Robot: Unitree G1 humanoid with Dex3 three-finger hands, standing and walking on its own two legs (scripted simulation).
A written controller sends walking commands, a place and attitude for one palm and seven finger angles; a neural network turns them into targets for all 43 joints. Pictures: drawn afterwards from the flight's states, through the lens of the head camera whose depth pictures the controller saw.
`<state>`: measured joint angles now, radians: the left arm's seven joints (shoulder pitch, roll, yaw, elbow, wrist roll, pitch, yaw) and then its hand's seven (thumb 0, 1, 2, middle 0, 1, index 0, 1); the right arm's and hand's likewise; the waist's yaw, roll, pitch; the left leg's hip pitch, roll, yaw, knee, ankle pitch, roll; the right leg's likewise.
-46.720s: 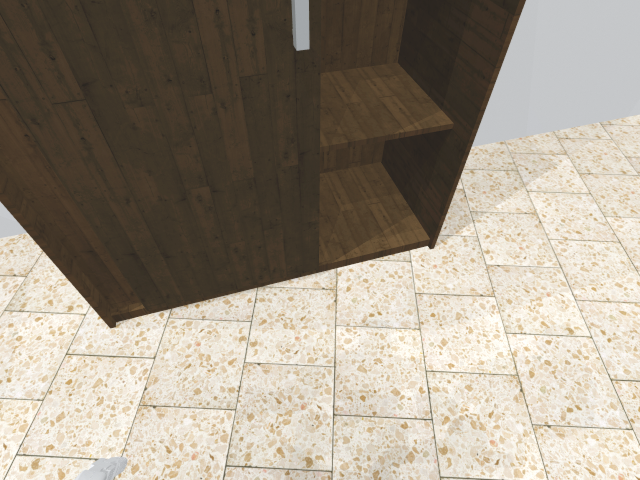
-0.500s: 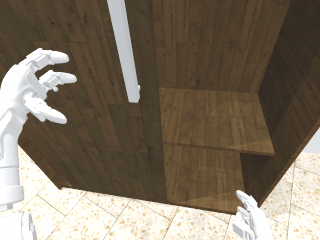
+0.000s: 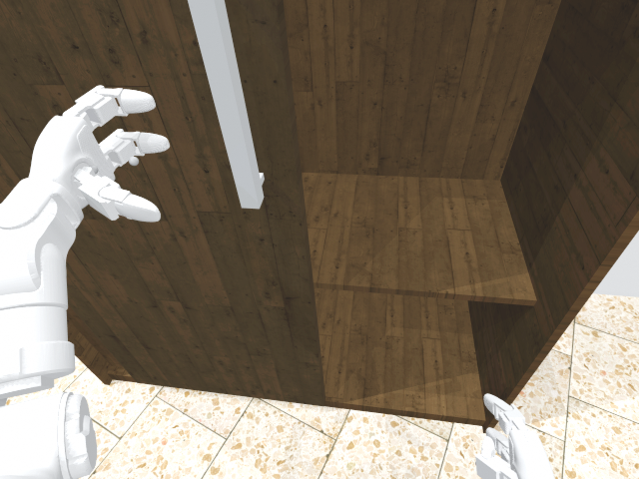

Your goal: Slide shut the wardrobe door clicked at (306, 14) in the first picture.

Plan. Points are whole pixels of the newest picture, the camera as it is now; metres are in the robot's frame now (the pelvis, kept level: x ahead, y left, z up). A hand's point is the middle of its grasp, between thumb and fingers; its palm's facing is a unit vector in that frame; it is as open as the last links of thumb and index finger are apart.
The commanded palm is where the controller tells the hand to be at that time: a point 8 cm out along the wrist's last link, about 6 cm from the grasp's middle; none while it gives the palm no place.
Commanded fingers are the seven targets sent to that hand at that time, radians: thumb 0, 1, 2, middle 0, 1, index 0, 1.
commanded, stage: move the hooked fingers beside the handle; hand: left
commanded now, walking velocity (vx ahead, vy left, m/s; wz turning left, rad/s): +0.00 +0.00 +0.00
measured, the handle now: (237, 102) +0.47 +0.13 +0.27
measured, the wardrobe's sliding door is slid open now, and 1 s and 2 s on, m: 0.48 0.48 0.48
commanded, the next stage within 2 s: none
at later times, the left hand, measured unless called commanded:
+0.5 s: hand (173, 139) +0.41 +0.20 +0.25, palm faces -0.04 -1.00 -0.05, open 14.0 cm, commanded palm +0.40 +0.25 +0.25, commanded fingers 0.00 -0.50 0.30 -0.30 -1.20 -0.30 -1.20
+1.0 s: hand (180, 132) +0.44 +0.20 +0.25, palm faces -0.03 -1.00 -0.03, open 13.7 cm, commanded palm +0.43 +0.25 +0.25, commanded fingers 0.00 -0.50 0.30 -0.30 -1.20 -0.30 -1.20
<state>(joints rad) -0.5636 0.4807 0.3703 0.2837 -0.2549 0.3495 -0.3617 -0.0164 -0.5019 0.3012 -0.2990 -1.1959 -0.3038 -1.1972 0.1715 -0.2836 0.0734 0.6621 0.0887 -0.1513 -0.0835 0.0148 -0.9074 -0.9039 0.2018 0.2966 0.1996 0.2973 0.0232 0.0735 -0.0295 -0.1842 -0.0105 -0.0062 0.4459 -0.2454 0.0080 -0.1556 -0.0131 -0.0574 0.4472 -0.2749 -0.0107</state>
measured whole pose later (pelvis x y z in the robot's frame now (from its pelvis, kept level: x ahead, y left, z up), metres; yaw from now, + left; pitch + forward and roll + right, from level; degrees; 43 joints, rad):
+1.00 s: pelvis -0.01 +0.01 +0.00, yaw -1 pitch +1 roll +0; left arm -0.91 0.48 0.30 0.84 -0.18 0.14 -0.29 -0.02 -0.50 0.30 -0.38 -1.26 -0.35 -1.23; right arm 0.30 -0.29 0.04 0.74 0.07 -0.18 -0.09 0.01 -0.91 -0.90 0.20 0.30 0.20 0.30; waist -0.03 0.06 -0.03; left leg -0.24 -0.01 0.01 0.45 -0.23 0.02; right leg -0.21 -0.01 -0.04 0.43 -0.24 0.00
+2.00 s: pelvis -0.03 +0.01 +0.00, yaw +0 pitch +4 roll -1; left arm -1.07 0.51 0.24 1.06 -0.19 0.01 -0.30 -0.02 -0.50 0.30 -0.43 -1.25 -0.36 -1.23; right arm 0.34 -0.30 0.05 0.79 0.08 -0.27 -0.10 0.01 -0.91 -0.90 0.20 0.30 0.20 0.30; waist -0.03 0.04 -0.04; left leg -0.35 -0.01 -0.01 0.51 -0.22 0.02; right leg -0.31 -0.01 -0.06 0.48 -0.24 0.00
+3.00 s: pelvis -0.03 +0.01 -0.01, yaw +0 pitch +4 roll -1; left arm -1.04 0.50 0.26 1.04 -0.18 0.00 -0.28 -0.02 -0.50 0.30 -0.42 -1.24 -0.34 -1.23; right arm 0.36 -0.29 0.05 0.78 0.07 -0.24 -0.08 0.01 -0.91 -0.90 0.20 0.30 0.20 0.30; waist -0.04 0.05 -0.04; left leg -0.36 -0.01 0.00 0.53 -0.24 0.02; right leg -0.32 -0.01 -0.05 0.51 -0.25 0.00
